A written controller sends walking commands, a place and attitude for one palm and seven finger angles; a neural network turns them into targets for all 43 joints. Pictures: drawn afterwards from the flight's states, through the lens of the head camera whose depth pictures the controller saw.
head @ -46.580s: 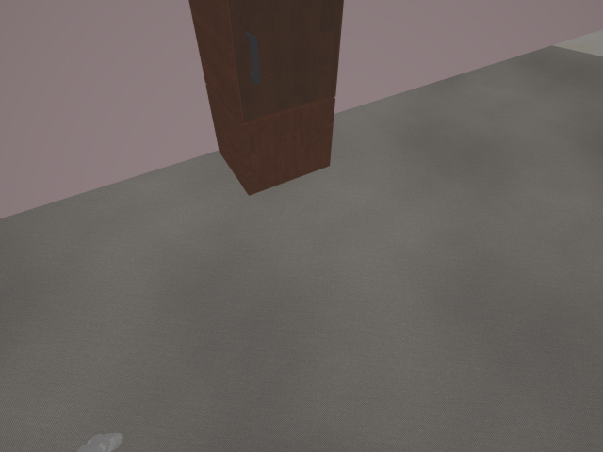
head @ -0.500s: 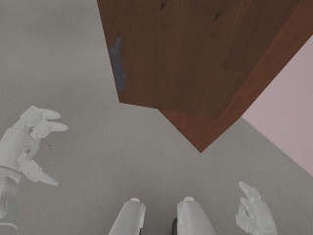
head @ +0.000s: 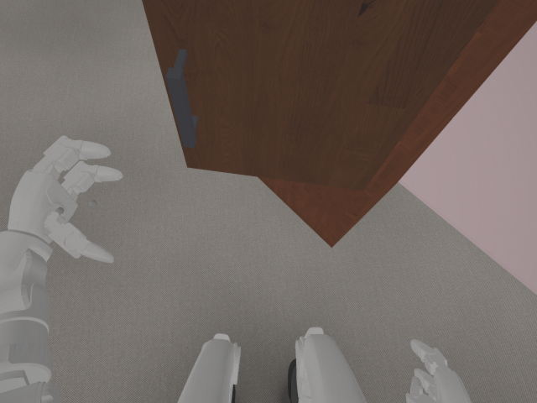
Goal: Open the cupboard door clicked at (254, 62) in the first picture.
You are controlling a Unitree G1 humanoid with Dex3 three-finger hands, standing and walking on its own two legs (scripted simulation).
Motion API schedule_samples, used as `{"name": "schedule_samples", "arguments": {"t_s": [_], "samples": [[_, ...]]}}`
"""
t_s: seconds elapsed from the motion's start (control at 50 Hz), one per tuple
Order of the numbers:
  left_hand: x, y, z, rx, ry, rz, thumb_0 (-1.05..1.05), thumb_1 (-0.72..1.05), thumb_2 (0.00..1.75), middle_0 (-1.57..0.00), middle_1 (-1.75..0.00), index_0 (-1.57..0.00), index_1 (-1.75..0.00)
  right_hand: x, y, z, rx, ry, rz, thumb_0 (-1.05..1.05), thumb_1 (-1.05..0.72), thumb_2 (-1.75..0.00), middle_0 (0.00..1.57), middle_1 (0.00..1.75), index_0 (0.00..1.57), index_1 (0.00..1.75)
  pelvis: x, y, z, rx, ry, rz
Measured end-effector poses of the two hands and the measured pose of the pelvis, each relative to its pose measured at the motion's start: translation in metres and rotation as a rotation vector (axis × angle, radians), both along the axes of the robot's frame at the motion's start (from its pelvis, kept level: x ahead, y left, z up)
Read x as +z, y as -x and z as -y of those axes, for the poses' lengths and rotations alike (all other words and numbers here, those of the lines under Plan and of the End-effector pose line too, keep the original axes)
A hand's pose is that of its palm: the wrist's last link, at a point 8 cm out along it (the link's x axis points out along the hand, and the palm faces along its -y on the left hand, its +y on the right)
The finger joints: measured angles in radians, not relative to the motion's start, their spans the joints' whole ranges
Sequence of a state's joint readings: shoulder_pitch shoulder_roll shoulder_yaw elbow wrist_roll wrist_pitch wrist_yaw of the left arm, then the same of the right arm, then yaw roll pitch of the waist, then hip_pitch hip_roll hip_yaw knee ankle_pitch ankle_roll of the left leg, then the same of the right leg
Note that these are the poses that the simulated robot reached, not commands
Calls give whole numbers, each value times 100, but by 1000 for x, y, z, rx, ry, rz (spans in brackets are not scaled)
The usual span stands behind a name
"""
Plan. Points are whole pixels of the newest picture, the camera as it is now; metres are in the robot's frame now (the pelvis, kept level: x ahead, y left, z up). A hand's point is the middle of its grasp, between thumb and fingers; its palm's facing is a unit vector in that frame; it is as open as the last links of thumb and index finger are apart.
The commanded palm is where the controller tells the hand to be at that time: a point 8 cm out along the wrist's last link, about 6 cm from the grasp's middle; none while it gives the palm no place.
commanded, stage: move the hooked fingers beside the handle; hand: left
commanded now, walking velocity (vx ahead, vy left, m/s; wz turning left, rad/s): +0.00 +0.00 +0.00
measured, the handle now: (186, 103) +0.56 +0.16 +0.03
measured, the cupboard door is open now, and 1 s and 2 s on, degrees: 40 40 40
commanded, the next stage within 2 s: slide the fingers in behind the handle in 1.76 s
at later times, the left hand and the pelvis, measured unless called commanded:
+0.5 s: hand (118, 165) +0.43 +0.24 +0.03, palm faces -0.09 -1.00 -0.02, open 14.0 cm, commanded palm +0.43 +0.28 +0.03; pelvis +0.00 -0.01 -0.01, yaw +0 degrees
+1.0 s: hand (146, 125) +0.51 +0.22 +0.03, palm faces -0.09 -1.00 -0.02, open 14.0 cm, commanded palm +0.50 +0.26 +0.02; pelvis -0.01 +0.00 -0.03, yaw -2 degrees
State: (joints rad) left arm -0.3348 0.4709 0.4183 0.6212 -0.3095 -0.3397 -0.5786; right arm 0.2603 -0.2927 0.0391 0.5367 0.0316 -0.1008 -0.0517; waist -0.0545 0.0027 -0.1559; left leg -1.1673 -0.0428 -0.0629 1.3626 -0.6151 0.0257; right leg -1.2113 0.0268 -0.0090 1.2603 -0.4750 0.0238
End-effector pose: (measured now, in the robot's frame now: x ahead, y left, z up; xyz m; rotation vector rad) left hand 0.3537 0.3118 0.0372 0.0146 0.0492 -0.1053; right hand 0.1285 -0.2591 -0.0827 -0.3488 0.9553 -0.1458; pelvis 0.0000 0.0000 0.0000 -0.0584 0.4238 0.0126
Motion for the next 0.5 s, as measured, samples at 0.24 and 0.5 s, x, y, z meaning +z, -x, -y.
{"name": "schedule_samples", "arguments": {"t_s": [0.24, 0.5], "samples": [[0, -34, 12, 9, -5, 6, -1, -50, 30, -30, -120, -30, -119, -6, 13, 3, -35, -10, -67, 1, -91, -90, 20, 30, 20, 30, 0, -2, 1, -7, -2, -13], [-2, -63, 18, 19, -8, 18, -1, -50, 30, -30, -120, -30, -119, -19, 35, 13, -52, 8, -147, 1, -91, -90, 20, 30, 20, 30, -9, 3, 6, -8, -3, -30]]}}
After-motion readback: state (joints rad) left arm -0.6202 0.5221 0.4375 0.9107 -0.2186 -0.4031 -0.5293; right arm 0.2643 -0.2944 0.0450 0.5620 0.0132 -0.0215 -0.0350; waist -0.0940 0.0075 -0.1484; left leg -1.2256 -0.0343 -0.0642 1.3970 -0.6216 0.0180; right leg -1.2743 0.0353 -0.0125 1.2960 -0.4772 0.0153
